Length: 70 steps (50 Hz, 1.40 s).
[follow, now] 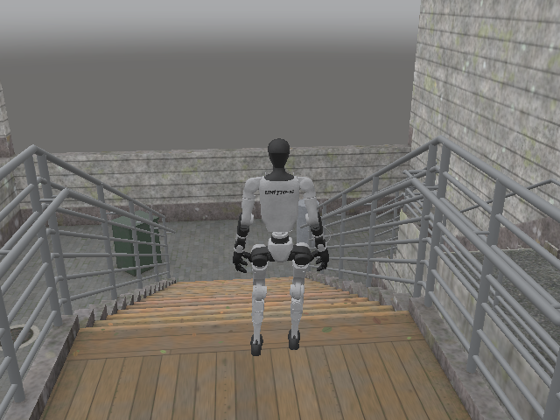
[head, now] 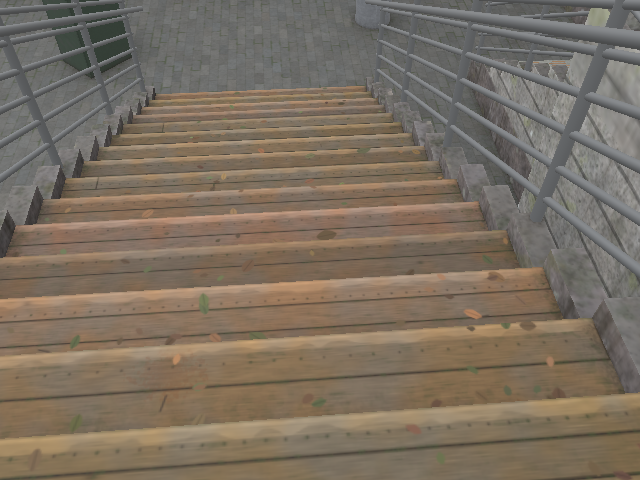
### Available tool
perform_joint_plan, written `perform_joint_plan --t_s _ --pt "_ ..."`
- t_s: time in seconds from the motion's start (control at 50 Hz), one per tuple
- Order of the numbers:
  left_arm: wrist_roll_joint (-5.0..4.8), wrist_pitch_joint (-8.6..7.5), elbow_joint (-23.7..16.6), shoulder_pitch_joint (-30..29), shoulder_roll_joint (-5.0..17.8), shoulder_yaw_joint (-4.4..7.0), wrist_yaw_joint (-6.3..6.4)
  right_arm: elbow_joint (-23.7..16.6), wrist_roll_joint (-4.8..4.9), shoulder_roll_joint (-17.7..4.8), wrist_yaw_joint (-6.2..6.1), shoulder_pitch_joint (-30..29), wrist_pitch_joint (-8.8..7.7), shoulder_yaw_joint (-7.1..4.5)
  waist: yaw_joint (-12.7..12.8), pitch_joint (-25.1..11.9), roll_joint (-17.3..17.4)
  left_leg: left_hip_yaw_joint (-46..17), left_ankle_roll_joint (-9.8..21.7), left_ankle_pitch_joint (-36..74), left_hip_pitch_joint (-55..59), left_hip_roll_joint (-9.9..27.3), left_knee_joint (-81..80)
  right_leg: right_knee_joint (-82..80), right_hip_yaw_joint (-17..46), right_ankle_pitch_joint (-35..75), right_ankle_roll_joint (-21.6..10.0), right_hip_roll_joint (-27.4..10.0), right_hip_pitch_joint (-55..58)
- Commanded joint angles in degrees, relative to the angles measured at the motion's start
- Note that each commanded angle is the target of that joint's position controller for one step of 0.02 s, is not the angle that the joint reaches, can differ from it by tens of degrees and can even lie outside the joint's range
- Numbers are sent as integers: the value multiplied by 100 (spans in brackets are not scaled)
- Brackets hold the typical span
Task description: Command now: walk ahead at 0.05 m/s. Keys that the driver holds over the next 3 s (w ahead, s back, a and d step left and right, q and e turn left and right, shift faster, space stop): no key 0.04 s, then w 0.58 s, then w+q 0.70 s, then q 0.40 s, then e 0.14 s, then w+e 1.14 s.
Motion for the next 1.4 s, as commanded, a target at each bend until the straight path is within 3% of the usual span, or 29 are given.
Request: perform_joint_plan --t_s 0.02,0.08,0.14,0.22,0.3,0.36,0.4,0.46,0.54,0.6,0.74,0.78,0.8,0.82,0.84,0.86,0.9,0.98,1.0,1.04,1.14,1.22,1.24,1.26,1.28,1.3,1.32,1.34,1.4 --pt "-109 31 -272 -350 627 97 86 160 -172 -287 29 1169 167 -30 -458 -18 -501 132 244 394 1424 -11 -943 -1468 1350 -3204 -159 -1126 -1095" --pt "-154 92 -242 -8 798 216 207 214 -44 -818 -35 916 24 -174 -151 438 654 -306 504 -2206 -260 115 -2036 -462 557 -2702 135 -447 -12" --pt "-149 -23 -293 -85 569 225 157 163 65 -1116 -31 816 -199 -360 -238 271 1264 -1813 1016 -2303 468 1139 -2982 1564 135 -1579 97 -112 -609" --pt "-209 -182 -317 -150 504 271 11 187 132 -775 24 1014 -398 -316 -220 215 653 -1822 1147 -1435 1471 1306 -2811 2200 578 -1770 -55 -679 -1823" --pt "-196 -258 -309 -150 398 227 -36 188 185 -1059 98 869 -360 -381 -77 146 715 -971 1006 -1095 396 821 -2545 764 -59 -1473 53 -333 73" --pt "-232 -223 175 1225 620 344 2 137 220 -886 94 652 -353 -331 479 -125 219 -556 756 -913 -815 419 -1366 139 253 -1049 43 -439 2083" --pt "-50 -294 283 2318 1586 493 -25 -302 203 -300 136 301 -567 -206 691 -372 -2142 201 388 -1206 -2948 -519 2100 -1413 4148 -2504 -1112 -2781 3086" --pt "-42 -486 -141 1059 968 246 -121 -267 226 -729 171 192 -655 -310 131 277 -798 -181 572 226 -3012 252 2736 -1537 3007 -2162 -822 -2231 2008" --pt "-49 -418 -16 1264 707 144 -32 -442 103 -608 182 -249 -578 -320 83 335 -765 82 402 1180 -2195 302 1178 -1588 1519 449 -547 -1573 1547" --pt "-9 -376 21 1330 997 212 18 -633 100 -301 309 -688 -510 -194 76 162 -647 389 296 1755 -1321 -12 352 -1467 929 1428 -580 -1351 1208" --pt "-70 -331 38 1618 849 228 -4 -608 135 -594 643 -588 -445 -257 -37 228 -650 463 763 1156 -1535 -33 1313 -18 687 2514 -691 -1931 1748" --pt "-64 -349 -174 949 959 240 -11 -145 119 -937 714 971 -486 -438 -916 -410 -717 1009 980 1047 1151 -595 1114 1676 154 4181 -486 -1601 484" --pt "-121 -458 -373 220 1122 275 -5 284 103 -1231 695 2411 -530 -575 -1793 -694 -426 938 1145 1627 2755 -651 418 3543 41 3639 -235 -1247 -634" --pt "-106 -615 -616 431 548 170 -36 253 170 -1626 641 2304 -549 -580 -1385 -404 1382 -1304 1862 1505 2908 517 -793 6430 -55 -1331 155 -189 -2081" --pt "-222 -830 -782 987 494 121 -136 -99 180 -1030 698 1692 -601 -262 -655 -697 2189 -3493 2454 2453 2965 1197 -1516 6697 1035 -2700 -2 -34 -2912" --pt "-457 -891 -957 685 759 201 -153 -188 208 -777 712 1458 -607 -219 -558 -374 1466 -3641 2491 2201 2783 1390 -1735 6569 1167 -2381 -13 -234 -3470" --pt "-352 -702 -1213 128 904 257 14 -396 182 -875 702 814 -623 -177 -119 -7 -683 -3250 2023 1029 1369 1278 -1401 5461 1204 -1827 -55 -644 -3259" --pt "5 -409 -1192 537 674 246 19 -693 -129 -1038 323 307 -592 -165 435 -134 -230 -1919 1737 1477 -1173 508 -1209 3845 780 55 112 -757 -1069" --pt "-56 -486 -1396 0 856 308 -54 -624 25 -781 198 713 -668 -105 222 32 -232 -1693 1533 411 -882 149 -850 2951 1093 1383 14 -841 -1604" --pt "214 -530 -1721 -711 489 170 -196 -631 169 -688 -12 1024 -626 -95 -132 -61 -36 -1014 1232 -451 -1564 -434 -692 1119 590 3388 10 -356 -374" --pt "-66 -314 -2435 -1030 425 145 -272 -662 143 -582 -159 1586 -273 -158 -369 -116 482 -1544 1034 -1250 -992 -496 816 262 791 2702 205 -213 186" --pt "-34 -402 -1772 922 539 331 -234 -748 214 -372 -192 1547 -25 -90 243 -231 227 -1294 771 -979 -874 -828 3839 -1248 902 3362 173 -1021 1935" --pt "34 -415 -1473 2047 606 386 -256 -713 171 -134 -22 1656 -94 -61 673 -770 -512 -1107 595 -2697 -2216 -1265 5853 -260 1472 4154 -100 -1583 3612" --pt "-5 -456 -1331 2243 932 365 -292 -819 343 -83 151 2546 -169 -46 148 -1291 -1857 -1350 606 -3042 -3816 -1017 7293 1578 1861 4972 -126 -2285 5038" --pt "-186 -389 -1321 2218 1154 472 -320 -850 448 -298 236 2704 -276 -22 109 -1524 -2271 -1353 514 -2533 -4426 -766 7810 1430 2411 4144 -327 -2613 4965" --pt "-176 -431 -1473 1935 958 473 -336 -920 435 -723 239 1979 -406 -195 172 -1121 -1437 -1523 526 -923 -4369 -593 6750 792 2154 2779 -701 -2646 3796" --pt "-20 -432 -1344 1354 1439 626 -268 -1334 459 -829 130 1337 -383 -194 -112 -938 -1790 -1111 409 -176 -4597 -267 6495 -138 3754 -669 -1287 -3209 2877" --pt "41 -449 -1492 904 712 390 -220 -1249 469 -1166 29 842 -250 -318 -179 -190 -491 -1235 358 287 -4699 -101 6350 -433 3874 -890 -1223 -3068 2017" --pt "38 -544 -1431 336 658 258 -96 -1347 69 -746 -52 800 -47 -317 -546 569 -343 -1205 14 947 -3075 -80 3989 -316 1763 1860 -648 -1916 -283"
